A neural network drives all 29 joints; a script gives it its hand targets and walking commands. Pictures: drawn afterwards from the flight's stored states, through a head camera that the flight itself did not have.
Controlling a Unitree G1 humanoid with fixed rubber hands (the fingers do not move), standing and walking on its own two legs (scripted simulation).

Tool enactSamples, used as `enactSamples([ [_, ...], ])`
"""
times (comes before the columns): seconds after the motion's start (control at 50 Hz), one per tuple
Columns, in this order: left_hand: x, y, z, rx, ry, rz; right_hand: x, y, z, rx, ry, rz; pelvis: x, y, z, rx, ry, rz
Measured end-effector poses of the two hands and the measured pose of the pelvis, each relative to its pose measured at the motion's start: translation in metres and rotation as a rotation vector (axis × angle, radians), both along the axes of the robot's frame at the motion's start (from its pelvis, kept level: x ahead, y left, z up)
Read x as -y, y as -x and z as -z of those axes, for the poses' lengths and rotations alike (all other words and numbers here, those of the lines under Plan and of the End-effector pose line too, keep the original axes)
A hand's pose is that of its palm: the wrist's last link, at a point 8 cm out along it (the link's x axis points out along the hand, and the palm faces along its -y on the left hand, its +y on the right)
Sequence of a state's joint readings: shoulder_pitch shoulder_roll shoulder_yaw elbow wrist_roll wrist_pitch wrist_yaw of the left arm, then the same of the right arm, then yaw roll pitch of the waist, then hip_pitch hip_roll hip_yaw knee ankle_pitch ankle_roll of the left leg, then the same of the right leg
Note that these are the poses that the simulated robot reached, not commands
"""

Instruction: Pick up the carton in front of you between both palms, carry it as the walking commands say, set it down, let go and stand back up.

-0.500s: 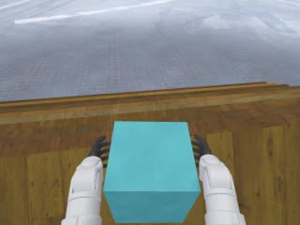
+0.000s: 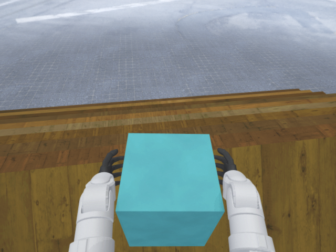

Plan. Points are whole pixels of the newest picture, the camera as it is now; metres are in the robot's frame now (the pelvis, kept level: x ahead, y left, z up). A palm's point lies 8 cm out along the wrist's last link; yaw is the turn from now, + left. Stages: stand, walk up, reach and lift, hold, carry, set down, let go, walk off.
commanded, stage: hold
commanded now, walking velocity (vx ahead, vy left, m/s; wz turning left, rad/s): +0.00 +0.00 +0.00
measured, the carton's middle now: (168, 192) +0.29 +0.00 -0.02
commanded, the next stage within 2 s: carry in 0.70 s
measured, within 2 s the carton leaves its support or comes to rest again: neither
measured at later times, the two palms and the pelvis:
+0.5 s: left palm (106, 179) +0.29 +0.15 +0.05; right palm (229, 177) +0.29 -0.15 +0.05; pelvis +0.00 +0.00 +0.00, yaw +0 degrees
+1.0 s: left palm (102, 160) +0.33 +0.17 +0.07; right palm (219, 155) +0.34 -0.13 +0.07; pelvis +0.06 +0.01 -0.02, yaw +1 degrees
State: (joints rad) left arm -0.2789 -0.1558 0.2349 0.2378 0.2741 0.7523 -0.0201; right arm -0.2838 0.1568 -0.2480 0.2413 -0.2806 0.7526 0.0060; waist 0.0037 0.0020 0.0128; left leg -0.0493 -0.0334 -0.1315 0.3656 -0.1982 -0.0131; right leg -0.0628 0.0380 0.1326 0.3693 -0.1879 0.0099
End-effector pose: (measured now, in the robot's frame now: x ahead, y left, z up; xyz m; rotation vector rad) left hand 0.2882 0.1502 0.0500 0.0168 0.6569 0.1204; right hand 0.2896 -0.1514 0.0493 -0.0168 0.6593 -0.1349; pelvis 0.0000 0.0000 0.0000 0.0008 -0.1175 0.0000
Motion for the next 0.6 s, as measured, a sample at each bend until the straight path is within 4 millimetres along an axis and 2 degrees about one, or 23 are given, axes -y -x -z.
enactSamples([
  [0.28, -0.0002, -0.0003, 0.0009, -0.005, -0.009, 0.007, -0.0003, -0.0003, 0.0008, -0.005, 0.01, -0.007, -0.0001, -0.0052, -0.001, -0.001, 0.0, -0.001],
  [0.6, -0.0005, 0.0015, 0.0011, -0.005, -0.006, 0.006, -0.0006, 0.0021, 0.0009, -0.005, 0.007, -0.003, -0.0011, -0.0019, -0.0006, 0.0, 0.0, 0.0],
])
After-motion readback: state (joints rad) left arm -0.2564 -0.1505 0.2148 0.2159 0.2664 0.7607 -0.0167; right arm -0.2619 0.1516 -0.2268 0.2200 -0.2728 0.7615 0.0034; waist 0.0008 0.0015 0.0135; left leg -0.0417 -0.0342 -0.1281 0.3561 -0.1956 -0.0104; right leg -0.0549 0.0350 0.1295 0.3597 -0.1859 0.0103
